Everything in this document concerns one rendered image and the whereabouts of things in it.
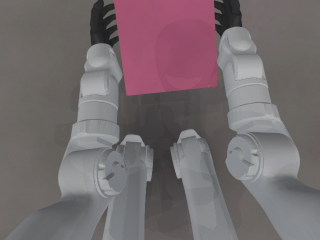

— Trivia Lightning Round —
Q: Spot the robot right hand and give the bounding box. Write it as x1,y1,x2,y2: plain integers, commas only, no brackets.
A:
214,0,243,39

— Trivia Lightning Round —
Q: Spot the robot left upper arm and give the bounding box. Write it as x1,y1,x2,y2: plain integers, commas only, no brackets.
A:
4,147,127,240

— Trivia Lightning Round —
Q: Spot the right robot shin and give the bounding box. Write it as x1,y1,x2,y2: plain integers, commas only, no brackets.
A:
177,129,213,163

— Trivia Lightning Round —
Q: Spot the robot right forearm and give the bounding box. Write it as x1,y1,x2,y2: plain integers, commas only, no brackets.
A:
217,26,293,141

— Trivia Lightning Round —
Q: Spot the carton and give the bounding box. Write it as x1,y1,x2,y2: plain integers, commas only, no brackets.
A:
114,0,218,96

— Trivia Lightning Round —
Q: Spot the robot right thigh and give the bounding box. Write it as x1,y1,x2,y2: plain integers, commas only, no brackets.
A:
170,135,239,240

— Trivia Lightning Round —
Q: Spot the robot left hand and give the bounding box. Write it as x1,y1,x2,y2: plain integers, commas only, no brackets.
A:
90,0,119,48

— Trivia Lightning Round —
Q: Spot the robot left forearm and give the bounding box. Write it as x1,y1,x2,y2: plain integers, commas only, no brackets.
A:
58,43,123,184

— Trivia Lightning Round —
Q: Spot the robot right upper arm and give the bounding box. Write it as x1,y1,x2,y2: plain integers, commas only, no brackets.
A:
225,132,320,240

